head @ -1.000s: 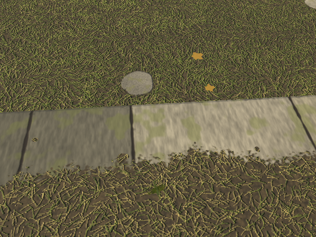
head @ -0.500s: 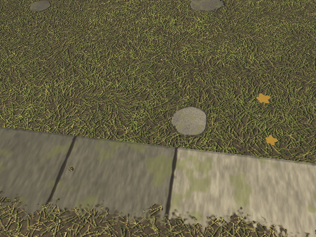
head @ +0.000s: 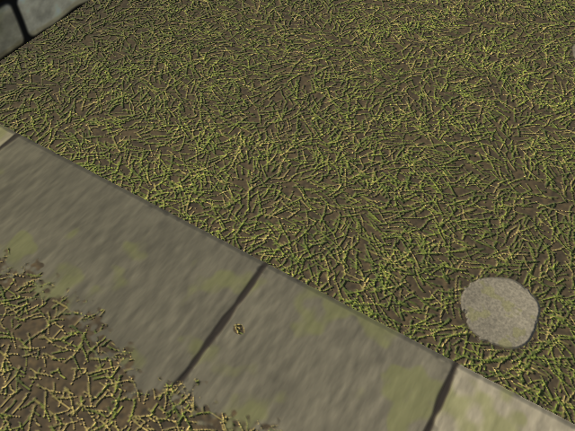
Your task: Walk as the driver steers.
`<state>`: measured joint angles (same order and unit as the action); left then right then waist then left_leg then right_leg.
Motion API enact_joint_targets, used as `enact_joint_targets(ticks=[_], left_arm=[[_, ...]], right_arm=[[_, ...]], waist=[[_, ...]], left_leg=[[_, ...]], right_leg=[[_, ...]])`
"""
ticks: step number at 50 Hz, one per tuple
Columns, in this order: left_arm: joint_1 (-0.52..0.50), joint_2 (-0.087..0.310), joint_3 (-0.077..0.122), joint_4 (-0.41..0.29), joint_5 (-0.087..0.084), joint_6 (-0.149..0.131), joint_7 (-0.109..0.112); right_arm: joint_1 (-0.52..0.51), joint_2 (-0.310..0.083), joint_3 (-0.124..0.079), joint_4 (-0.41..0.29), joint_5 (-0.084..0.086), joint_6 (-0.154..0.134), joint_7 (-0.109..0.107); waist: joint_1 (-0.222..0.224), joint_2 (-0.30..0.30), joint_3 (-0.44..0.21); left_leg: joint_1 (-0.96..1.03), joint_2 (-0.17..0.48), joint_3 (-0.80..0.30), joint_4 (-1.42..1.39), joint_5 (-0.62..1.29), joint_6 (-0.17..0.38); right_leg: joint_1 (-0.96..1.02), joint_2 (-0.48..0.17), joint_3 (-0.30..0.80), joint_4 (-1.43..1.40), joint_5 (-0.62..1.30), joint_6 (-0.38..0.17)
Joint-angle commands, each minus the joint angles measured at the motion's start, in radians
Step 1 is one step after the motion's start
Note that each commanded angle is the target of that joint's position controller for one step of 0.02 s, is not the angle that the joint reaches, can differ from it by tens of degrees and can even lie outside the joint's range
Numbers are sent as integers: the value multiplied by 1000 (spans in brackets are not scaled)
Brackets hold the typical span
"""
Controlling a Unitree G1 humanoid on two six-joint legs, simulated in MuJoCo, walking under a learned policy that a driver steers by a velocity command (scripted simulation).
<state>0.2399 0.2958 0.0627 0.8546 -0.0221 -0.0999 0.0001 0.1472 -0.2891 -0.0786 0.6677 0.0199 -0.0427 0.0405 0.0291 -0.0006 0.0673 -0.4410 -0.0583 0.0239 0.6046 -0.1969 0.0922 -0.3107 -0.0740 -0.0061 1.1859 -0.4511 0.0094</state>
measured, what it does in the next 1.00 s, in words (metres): walks ahead: right foot, then left foot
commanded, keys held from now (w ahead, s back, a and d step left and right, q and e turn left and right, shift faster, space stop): w+q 0.16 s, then w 0.08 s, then e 0.76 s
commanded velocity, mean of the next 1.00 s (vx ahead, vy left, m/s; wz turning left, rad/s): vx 0.23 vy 0.00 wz -0.08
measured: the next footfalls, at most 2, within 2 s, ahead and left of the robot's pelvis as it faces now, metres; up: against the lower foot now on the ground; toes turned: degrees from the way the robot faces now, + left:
right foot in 0.38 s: +0.42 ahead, -0.11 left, +0.00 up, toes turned +8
left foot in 0.84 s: +0.41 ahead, +0.12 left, +0.00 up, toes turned -11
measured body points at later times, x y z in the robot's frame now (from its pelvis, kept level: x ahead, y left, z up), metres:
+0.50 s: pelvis +0.26 -0.04 +0.00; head +0.30 -0.04 +0.45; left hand +0.42 +0.23 -0.09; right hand +0.37 -0.30 -0.12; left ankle +0.12 +0.08 -0.64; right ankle +0.38 -0.11 -0.72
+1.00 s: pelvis +0.33 +0.01 +0.02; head +0.36 +0.03 +0.47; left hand +0.52 +0.28 -0.09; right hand +0.43 -0.29 -0.06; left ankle +0.37 +0.12 -0.72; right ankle +0.31 -0.12 -0.64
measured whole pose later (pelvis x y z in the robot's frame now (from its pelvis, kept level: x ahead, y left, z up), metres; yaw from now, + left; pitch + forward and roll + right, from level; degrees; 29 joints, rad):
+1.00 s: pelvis +0.33 +0.01 +0.02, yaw -11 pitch +2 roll -1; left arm 0.19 0.35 0.10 0.68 -0.02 0.05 0.02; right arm 0.18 -0.26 -0.06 0.68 -0.02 -0.01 -0.03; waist 0.00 -0.05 0.02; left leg -0.28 0.02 -0.01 0.47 -0.22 0.01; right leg -0.56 0.09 0.10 1.11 -0.43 0.06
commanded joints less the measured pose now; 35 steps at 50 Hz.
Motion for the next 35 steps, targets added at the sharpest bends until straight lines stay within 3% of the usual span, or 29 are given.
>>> enact_joint_targets(ticks=[1,3,6,10,12,15,17,19,20,21,22,23,24,25,27,29,31,35], left_arm=[[-51,133,28,-108,19,-43,6],[-27,121,32,-112,28,-17,2],[-92,84,23,-143,40,0,6],[-226,46,4,-179,32,-7,-7],[-279,42,-2,-193,24,-14,-20],[-297,65,3,-207,31,-26,-37],[-262,80,9,-201,34,-31,-46],[-131,105,23,-164,43,-34,-45],[-27,153,32,-149,53,-37,-44],[39,204,37,-146,68,-26,-41],[66,143,24,-126,32,-9,-46],[10,129,21,-150,7,7,-46],[-53,121,18,-171,7,25,-41],[-89,123,16,-183,14,38,-36],[-116,134,21,-194,28,53,-25],[-119,140,29,-202,34,63,-18],[-103,154,39,-205,27,74,-4],[-101,162,48,-220,10,102,15]], right_arm=[[95,-120,-33,-46,-7,-20,-8],[65,-115,-30,-60,-15,-24,-16],[106,-143,-38,-44,-9,-29,-36],[163,-137,-34,-17,-3,-23,-52],[203,-137,-32,8,-1,-24,-53],[239,-126,-25,41,-8,-16,-58],[232,-125,-22,50,-16,-9,-61],[192,-123,-18,44,-16,-5,-64],[194,-100,-8,27,-31,-7,-66],[338,-51,10,36,-31,-15,-63],[395,-80,11,55,-37,-16,-54],[310,-147,-5,41,-21,-7,-51],[201,-152,-8,15,-15,4,-55],[138,-149,-12,-3,-19,17,-62],[137,-117,-12,-14,-26,38,-77],[164,-78,-4,-5,-29,40,-88],[149,-72,-2,-4,-32,38,-94],[76,-72,-1,-19,-26,40,-91]], waist=[[-38,25,-149],[-3,48,-134],[-12,39,-102],[-70,79,-74],[-100,87,-61],[-111,100,-47],[-93,115,-70],[-19,101,-138],[15,33,-252],[-17,-180,-411],[-20,-256,-493],[-3,-158,-394],[4,-73,-283],[-3,-29,-191],[-45,-65,-142],[-58,-119,-162],[-51,-121,-205],[-28,-127,-203]], left_leg=[[409,263,-429,-325,142,198],[291,233,-386,-367,228,203],[224,201,-315,-387,295,204],[209,152,-255,-376,194,145],[212,167,-264,-374,146,133],[326,204,-270,-278,315,110],[393,224,-276,-202,442,82],[404,172,-227,-39,642,35],[322,110,-180,159,514,-9],[34,-5,-123,527,15,-96],[-82,-28,-148,648,-445,-130],[-148,21,-171,719,-421,-140],[-191,45,-141,716,-371,-144],[-203,61,-124,671,-334,-143],[-111,82,-117,536,-277,-136],[-52,62,-93,416,-250,-143],[-33,54,-99,339,-203,-154],[1,39,-118,206,-109,-163]], right_leg=[[-398,-59,83,3,110,-16],[-317,-64,78,-60,155,6],[-327,-38,59,-206,270,46],[-279,12,50,-510,520,52],[-230,30,41,-587,593,43],[-246,44,32,-664,577,-2],[-216,58,22,-689,509,-42],[-38,91,-15,-754,587,-90],[176,-13,91,-702,919,-142],[529,-244,389,-657,1186,-330],[600,-312,597,-732,1116,-398],[506,-273,566,-767,846,-355],[379,-228,491,-798,680,-311],[239,-198,439,-835,605,-292],[66,-128,382,-886,515,-256],[17,-85,331,-894,553,-252],[27,-84,335,-883,549,-259],[-3,-60,386,-895,273,-232]])
Velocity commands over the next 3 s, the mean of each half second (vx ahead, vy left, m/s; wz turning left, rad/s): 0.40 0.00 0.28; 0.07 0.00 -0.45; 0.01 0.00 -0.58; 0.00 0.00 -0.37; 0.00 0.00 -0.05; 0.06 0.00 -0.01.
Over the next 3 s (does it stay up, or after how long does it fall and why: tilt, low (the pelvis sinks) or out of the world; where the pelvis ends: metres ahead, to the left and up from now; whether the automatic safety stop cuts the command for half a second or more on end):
stays up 0.34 -0.04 0.01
